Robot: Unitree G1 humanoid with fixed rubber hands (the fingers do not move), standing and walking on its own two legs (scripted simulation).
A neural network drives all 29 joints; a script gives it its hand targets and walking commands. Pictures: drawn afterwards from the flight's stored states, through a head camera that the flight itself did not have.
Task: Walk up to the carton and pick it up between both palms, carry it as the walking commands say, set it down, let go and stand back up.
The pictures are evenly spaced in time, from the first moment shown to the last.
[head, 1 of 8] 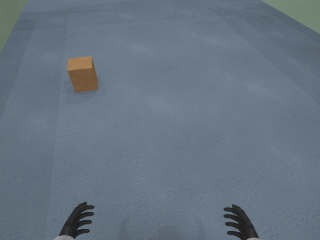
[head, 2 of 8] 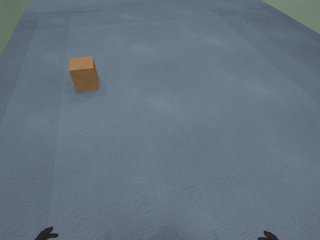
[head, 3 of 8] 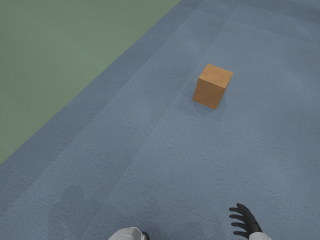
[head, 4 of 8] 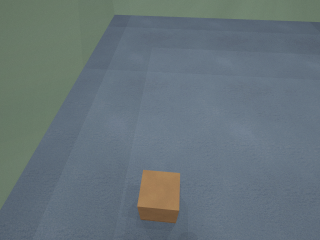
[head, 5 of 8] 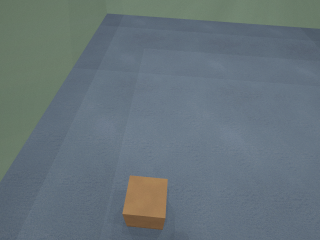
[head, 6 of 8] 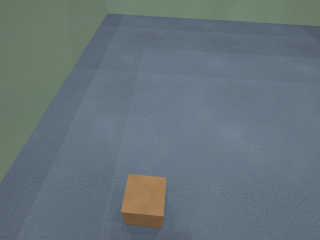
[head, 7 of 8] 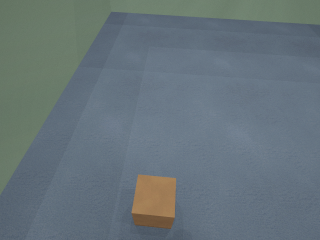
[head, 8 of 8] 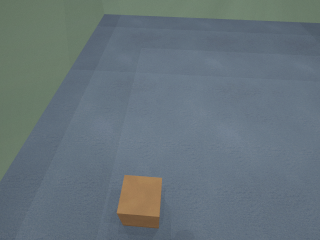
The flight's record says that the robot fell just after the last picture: no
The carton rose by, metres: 0.00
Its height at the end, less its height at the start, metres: +0.00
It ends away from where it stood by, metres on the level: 0.00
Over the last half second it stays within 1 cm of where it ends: yes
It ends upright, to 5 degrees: yes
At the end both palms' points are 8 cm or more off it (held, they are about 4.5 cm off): yes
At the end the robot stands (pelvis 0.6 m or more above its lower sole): yes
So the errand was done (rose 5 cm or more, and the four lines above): no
